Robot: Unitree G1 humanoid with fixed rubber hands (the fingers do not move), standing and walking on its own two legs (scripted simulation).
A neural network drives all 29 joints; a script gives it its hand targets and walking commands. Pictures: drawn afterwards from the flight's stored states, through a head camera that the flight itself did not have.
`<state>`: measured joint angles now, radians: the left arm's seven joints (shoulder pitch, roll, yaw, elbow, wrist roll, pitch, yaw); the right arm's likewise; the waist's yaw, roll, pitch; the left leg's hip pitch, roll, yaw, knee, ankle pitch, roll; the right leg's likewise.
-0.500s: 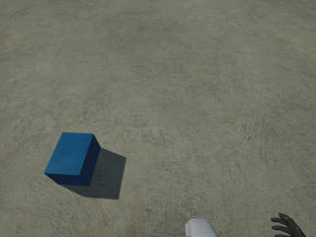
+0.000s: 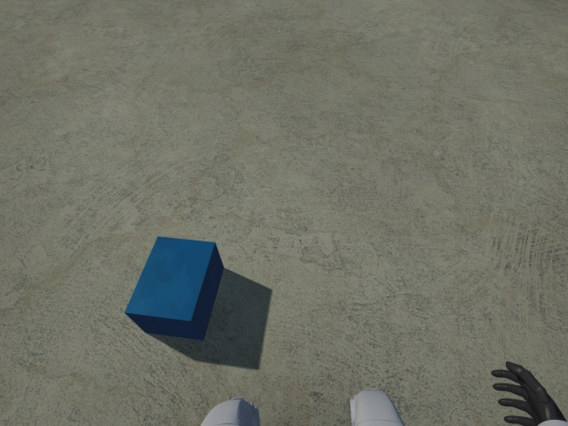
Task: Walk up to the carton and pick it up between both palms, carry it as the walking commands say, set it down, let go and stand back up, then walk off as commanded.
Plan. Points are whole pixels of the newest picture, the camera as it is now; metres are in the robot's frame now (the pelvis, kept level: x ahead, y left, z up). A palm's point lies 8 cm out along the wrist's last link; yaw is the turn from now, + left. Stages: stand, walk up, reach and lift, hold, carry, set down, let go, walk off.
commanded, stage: walk up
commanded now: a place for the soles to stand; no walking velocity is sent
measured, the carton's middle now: (180, 287) +0.61 +0.40 -0.62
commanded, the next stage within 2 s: none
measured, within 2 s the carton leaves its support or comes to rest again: neither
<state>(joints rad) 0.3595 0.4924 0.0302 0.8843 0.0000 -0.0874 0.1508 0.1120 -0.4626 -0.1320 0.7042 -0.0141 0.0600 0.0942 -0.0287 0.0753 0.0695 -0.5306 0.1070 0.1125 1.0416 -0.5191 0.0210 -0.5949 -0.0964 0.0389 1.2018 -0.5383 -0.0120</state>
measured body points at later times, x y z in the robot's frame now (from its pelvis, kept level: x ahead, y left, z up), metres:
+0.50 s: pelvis +0.03 +0.13 +0.00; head +0.06 +0.10 +0.44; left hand +0.08 +0.50 -0.06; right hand +0.20 -0.23 -0.08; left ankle +0.06 +0.25 -0.65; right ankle +0.10 -0.09 -0.67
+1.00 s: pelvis +0.05 +0.25 +0.00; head +0.08 +0.22 +0.45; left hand +0.11 +0.62 -0.05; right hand +0.20 -0.09 -0.09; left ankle +0.09 +0.35 -0.62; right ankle +0.13 +0.09 -0.67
